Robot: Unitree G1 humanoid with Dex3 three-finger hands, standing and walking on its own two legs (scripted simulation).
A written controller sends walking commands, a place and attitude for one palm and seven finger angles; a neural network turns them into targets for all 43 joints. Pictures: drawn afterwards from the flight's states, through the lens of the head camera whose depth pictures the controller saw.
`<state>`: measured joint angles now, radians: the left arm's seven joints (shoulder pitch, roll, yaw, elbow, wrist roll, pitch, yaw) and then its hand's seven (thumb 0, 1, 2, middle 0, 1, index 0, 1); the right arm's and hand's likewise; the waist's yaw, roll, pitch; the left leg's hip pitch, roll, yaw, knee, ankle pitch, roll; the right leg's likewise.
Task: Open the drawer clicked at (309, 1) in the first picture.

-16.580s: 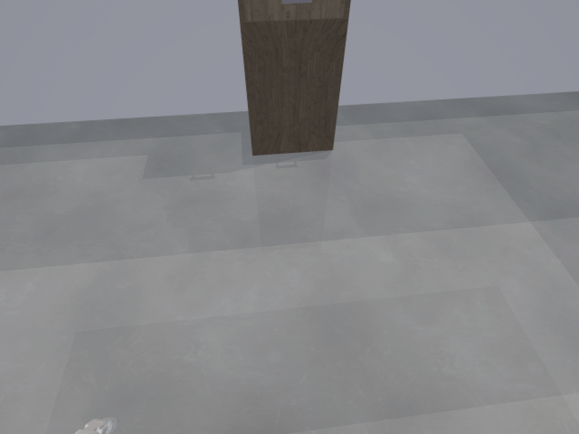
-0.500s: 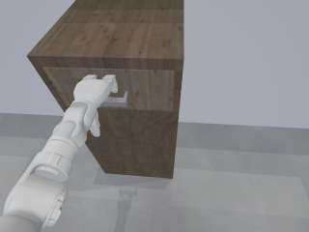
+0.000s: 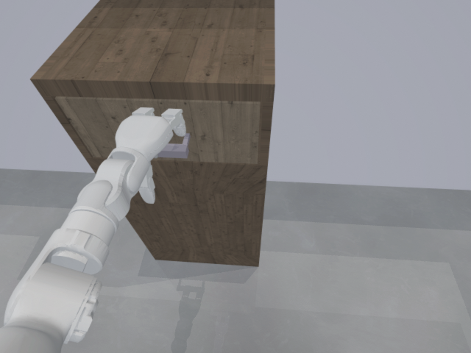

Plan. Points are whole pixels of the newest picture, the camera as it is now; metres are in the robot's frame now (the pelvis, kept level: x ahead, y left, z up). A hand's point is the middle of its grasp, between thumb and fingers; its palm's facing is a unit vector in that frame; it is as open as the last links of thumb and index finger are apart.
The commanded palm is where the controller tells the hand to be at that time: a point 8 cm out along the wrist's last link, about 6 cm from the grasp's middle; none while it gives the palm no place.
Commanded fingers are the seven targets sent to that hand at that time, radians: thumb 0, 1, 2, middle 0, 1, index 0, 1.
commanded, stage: move the hooked fingers above the handle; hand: left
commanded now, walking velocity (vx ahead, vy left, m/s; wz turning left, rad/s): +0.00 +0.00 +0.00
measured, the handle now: (162, 143) +0.52 +0.16 +0.03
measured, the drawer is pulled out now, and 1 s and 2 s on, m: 0.00 0.00 0.00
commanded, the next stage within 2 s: lower the fingers behind the handle in 0.78 s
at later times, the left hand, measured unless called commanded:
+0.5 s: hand (152, 148) +0.46 +0.16 +0.08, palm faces +0.00 -0.05 -1.00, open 13.8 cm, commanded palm +0.44 +0.18 +0.15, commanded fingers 0.00 -0.50 0.30 -0.30 -1.20 -0.30 -1.20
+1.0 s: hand (135, 150) +0.46 +0.19 +0.08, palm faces -0.02 -0.02 -1.00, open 13.8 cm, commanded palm +0.43 +0.19 +0.14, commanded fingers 0.00 -0.50 0.30 -0.30 -1.20 -0.30 -1.20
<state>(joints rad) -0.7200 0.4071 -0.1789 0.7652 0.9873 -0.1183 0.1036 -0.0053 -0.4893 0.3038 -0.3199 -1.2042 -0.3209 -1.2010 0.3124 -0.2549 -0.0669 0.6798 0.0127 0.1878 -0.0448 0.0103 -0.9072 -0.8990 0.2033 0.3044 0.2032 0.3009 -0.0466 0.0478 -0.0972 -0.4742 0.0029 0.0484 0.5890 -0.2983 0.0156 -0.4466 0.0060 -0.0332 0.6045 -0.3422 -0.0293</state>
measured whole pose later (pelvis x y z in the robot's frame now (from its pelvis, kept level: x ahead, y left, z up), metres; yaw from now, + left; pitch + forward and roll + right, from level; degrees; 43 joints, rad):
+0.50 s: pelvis +0.00 +0.00 +0.00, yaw -1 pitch +12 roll +1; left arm -0.74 0.40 -0.14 0.81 1.02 -0.05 0.18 0.00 -0.49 0.30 -0.32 -1.20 -0.32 -1.20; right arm 0.27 -0.25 -0.05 0.68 0.01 0.19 -0.04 0.01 -0.91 -0.90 0.20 0.30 0.20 0.30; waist -0.05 0.05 -0.11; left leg -0.49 0.01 0.06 0.60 -0.31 0.02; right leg -0.47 0.01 -0.02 0.62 -0.35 -0.03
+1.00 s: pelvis +0.00 +0.00 +0.00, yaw +0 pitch +11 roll +0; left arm -0.73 0.42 -0.15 0.82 1.00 0.01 0.15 0.00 -0.49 0.30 -0.32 -1.20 -0.32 -1.20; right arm 0.26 -0.24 -0.05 0.67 0.02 0.20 -0.03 0.01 -0.91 -0.90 0.20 0.30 0.20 0.30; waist -0.04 0.05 -0.12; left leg -0.48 0.00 0.06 0.59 -0.31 0.02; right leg -0.46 0.01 -0.02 0.61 -0.35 -0.03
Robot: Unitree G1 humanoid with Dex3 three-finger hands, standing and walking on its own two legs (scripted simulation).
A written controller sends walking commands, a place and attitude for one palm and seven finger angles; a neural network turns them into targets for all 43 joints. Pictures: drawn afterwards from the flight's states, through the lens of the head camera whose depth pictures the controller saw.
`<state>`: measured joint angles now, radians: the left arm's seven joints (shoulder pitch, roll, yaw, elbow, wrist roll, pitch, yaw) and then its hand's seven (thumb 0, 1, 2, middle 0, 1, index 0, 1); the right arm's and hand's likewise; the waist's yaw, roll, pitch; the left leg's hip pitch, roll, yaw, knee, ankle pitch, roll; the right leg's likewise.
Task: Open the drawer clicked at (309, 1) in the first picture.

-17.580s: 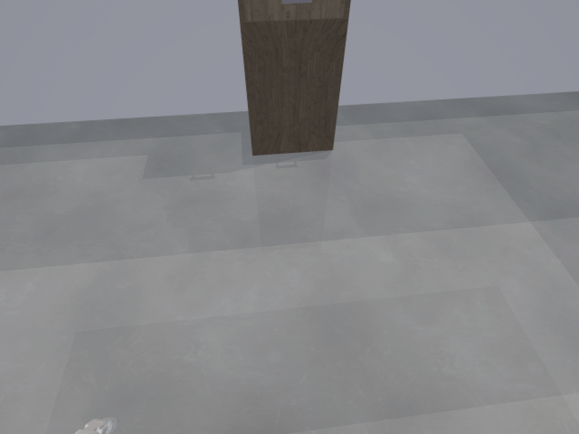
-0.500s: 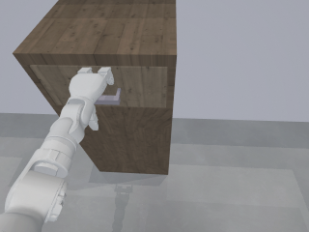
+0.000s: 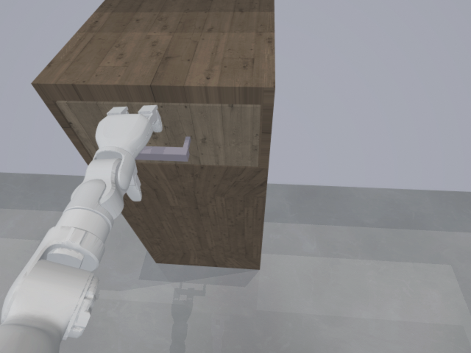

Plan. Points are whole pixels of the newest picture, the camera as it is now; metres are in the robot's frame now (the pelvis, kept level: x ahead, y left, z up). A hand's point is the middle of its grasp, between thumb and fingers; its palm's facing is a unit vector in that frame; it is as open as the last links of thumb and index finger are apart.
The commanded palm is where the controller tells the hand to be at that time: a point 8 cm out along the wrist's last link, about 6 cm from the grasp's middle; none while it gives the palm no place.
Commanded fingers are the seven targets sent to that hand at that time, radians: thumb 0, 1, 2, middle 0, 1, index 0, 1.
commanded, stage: lower the fingers behind the handle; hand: left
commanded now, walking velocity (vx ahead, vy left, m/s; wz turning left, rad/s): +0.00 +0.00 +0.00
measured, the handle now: (162, 146) +0.52 +0.17 +0.03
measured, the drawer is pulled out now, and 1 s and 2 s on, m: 0.00 0.00 0.00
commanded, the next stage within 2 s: close the thumb around the handle in 1.48 s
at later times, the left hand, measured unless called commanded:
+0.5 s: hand (160, 165) +0.46 +0.16 +0.04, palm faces -0.08 -0.04 -1.00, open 13.8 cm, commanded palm +0.43 +0.17 +0.10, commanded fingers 0.00 -0.50 0.30 -0.30 -1.20 -0.30 -1.20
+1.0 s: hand (159, 173) +0.45 +0.16 +0.02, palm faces -0.07 -0.03 -1.00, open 13.9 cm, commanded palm +0.43 +0.17 +0.07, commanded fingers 0.00 -0.50 0.30 -0.30 -1.20 -0.30 -1.20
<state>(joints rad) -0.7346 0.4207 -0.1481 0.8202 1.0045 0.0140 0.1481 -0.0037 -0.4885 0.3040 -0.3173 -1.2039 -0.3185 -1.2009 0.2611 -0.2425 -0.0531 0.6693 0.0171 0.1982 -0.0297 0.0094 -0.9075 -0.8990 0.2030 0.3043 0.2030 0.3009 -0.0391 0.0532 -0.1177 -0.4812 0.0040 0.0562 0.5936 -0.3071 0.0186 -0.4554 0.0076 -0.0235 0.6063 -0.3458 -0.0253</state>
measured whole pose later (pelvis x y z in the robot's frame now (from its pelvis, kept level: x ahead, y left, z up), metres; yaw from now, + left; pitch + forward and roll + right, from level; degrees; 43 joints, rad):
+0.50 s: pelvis -0.01 +0.00 -0.01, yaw -1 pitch +14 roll +0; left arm -0.77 0.37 -0.14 0.94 1.03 0.00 0.21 0.00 -0.49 0.30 -0.32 -1.20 -0.32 -1.20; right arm 0.33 -0.24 -0.07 0.69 0.00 0.19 -0.03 0.01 -0.91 -0.90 0.20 0.30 0.20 0.30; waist -0.08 0.06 -0.12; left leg -0.57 0.01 0.06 0.65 -0.32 0.02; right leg -0.54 0.02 -0.02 0.66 -0.35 -0.03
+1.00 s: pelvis -0.01 -0.01 -0.01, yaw +0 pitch +16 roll +0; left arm -0.75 0.38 -0.13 0.95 1.06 -0.03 0.27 0.00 -0.49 0.30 -0.26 -1.19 -0.30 -1.21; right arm 0.30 -0.25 -0.07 0.67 0.00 0.18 -0.04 0.01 -0.91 -0.90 0.20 0.30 0.20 0.30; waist -0.08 0.04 -0.14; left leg -0.63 0.02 0.05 0.70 -0.34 0.01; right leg -0.60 0.02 -0.03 0.71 -0.38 -0.04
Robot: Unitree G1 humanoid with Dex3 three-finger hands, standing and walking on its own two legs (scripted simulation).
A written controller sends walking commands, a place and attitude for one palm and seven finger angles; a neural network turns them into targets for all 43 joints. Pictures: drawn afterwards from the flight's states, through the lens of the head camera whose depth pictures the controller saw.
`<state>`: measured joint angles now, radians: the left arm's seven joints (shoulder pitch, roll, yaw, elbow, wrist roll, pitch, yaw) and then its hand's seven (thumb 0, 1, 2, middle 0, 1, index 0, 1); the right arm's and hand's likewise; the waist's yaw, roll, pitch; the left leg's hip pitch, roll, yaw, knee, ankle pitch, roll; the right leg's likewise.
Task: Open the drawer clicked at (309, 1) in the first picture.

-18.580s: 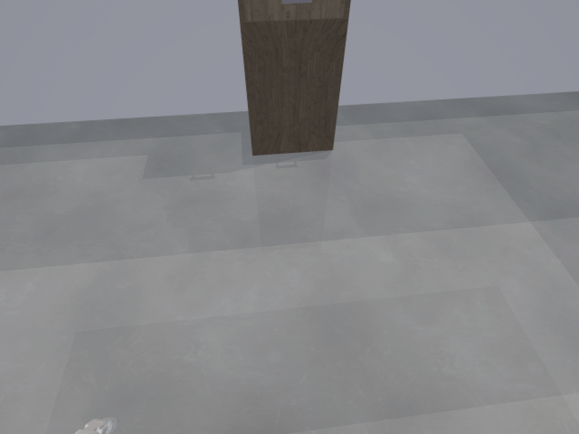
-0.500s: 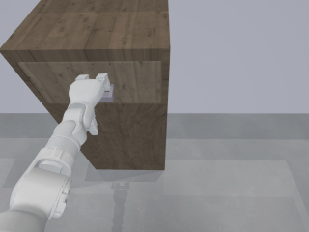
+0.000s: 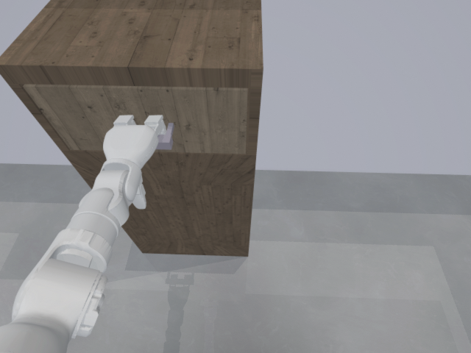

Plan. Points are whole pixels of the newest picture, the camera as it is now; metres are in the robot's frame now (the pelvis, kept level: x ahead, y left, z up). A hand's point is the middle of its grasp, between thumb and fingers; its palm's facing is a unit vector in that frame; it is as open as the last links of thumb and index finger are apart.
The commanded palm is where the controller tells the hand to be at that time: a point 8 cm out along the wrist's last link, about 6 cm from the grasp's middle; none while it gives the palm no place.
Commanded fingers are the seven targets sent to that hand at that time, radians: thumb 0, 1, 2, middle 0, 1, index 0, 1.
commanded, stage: lower the fingers behind the handle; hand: left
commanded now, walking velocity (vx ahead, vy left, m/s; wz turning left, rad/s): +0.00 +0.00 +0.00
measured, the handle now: (144, 134) +0.52 +0.17 +0.04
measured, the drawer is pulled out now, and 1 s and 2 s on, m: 0.00 0.00 0.07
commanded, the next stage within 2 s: close the thumb around the handle in 0.48 s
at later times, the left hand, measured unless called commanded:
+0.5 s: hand (140, 164) +0.46 +0.18 +0.02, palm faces -0.06 -0.05 -1.00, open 13.8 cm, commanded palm +0.44 +0.19 +0.08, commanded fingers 0.00 -0.50 0.30 -0.30 -1.20 -0.30 -1.20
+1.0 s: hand (139, 162) +0.47 +0.18 +0.02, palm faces -0.06 -0.03 -1.00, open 9.0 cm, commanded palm +0.45 +0.19 +0.08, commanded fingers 0.00 0.73 0.83 -0.39 -1.33 -0.39 -1.33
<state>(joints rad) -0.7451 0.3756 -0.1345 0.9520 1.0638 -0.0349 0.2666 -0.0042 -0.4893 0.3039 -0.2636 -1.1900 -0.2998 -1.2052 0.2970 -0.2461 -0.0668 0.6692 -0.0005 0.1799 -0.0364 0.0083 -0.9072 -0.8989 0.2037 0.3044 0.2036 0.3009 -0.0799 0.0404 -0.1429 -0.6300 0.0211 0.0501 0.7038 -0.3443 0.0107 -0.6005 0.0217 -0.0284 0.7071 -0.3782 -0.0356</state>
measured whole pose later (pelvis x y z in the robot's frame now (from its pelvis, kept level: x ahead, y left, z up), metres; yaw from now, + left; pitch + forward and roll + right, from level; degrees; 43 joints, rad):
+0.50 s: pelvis +0.00 +0.01 +0.00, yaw -1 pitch +17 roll +0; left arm -0.73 0.38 -0.11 0.95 1.07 -0.04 0.29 0.00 -0.49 0.30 -0.28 -1.20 -0.32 -1.20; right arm 0.33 -0.23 -0.06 0.68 0.00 0.19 -0.04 0.01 -0.91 -0.90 0.20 0.30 0.20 0.30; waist -0.09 0.05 -0.15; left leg -0.66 0.02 0.06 0.73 -0.36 0.02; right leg -0.63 0.02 -0.02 0.72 -0.38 -0.02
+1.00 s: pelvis +0.00 +0.02 -0.01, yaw -1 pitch +17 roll -1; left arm -0.79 0.37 -0.14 1.00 1.07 -0.01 0.29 0.00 0.21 0.60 -0.33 -1.28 -0.37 -1.28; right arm 0.33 -0.23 -0.06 0.67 0.00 0.18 -0.04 0.01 -0.91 -0.90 0.20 0.30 0.20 0.30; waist -0.10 0.04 -0.15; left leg -0.69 0.02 0.06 0.75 -0.36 0.03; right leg -0.65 0.02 -0.02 0.73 -0.38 -0.02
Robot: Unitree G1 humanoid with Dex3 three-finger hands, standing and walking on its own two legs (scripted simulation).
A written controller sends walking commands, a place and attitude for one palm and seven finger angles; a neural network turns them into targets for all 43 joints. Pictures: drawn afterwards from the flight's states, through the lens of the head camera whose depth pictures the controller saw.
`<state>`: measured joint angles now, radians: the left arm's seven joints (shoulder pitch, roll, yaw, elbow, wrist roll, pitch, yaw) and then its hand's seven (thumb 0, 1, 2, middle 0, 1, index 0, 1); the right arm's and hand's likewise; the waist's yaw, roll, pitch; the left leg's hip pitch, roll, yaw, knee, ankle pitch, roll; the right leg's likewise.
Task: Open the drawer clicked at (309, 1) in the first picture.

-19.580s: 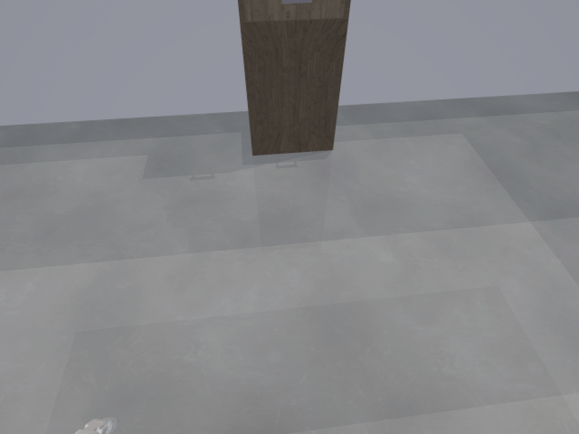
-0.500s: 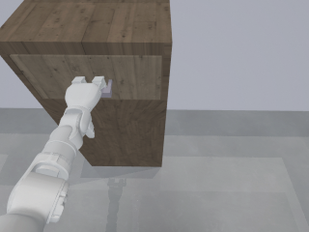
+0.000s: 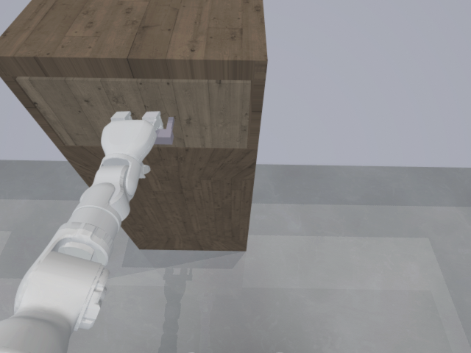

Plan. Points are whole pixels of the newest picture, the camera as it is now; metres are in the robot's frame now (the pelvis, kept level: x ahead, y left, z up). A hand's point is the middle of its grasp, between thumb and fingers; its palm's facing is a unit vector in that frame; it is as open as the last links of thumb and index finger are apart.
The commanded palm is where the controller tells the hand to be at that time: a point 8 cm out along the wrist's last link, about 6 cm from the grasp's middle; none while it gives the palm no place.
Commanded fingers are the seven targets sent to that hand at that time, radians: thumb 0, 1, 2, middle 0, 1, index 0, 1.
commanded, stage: close the thumb around the handle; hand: left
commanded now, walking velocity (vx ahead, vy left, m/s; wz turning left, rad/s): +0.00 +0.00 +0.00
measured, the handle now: (143, 128) +0.52 +0.16 +0.05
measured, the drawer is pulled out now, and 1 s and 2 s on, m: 0.00 0.07 0.20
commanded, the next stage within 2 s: pull the drawer open in 0.28 s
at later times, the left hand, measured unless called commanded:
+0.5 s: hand (139, 158) +0.47 +0.17 +0.03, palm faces -0.06 -0.05 -1.00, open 5.5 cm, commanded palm +0.43 +0.18 +0.08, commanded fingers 0.00 0.90 0.90 -0.40 -1.35 -0.40 -1.35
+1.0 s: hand (132, 190) +0.40 +0.17 +0.03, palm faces -0.02 -0.07 -1.00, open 5.5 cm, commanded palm +0.36 +0.18 +0.08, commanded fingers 0.00 0.90 0.90 -0.40 -1.35 -0.40 -1.35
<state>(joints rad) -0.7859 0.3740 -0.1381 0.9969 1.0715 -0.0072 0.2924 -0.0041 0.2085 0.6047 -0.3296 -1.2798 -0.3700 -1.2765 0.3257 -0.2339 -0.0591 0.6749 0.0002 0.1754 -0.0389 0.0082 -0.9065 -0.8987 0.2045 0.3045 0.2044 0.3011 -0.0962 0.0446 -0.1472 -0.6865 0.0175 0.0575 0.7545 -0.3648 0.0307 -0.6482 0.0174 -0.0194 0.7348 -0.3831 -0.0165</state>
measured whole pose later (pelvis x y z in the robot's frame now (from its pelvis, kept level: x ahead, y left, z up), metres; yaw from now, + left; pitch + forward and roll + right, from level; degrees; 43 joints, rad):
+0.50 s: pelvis +0.01 +0.00 +0.00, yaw -1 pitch +17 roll -1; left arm -0.72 0.38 -0.12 0.92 1.06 -0.03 0.28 0.00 0.73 0.80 -0.32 -1.35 -0.41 -1.35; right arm 0.34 -0.24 -0.07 0.67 -0.01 0.18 -0.03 0.01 -0.91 -0.90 0.20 0.30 0.20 0.30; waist -0.09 0.05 -0.15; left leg -0.68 0.02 0.07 0.75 -0.37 0.03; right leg -0.64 0.02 -0.01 0.73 -0.39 -0.02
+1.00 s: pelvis +0.02 +0.00 +0.01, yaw +0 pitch +13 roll +0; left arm -0.37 0.33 -0.18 0.54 1.05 0.02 0.28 0.01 0.73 0.82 -0.29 -1.35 -0.41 -1.35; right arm 0.21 -0.24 -0.07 0.61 0.00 0.20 -0.01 0.01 -0.91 -0.90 0.20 0.30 0.20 0.30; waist -0.01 0.05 -0.15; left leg -0.54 0.01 0.06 0.69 -0.37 0.02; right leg -0.51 0.01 -0.02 0.68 -0.40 -0.02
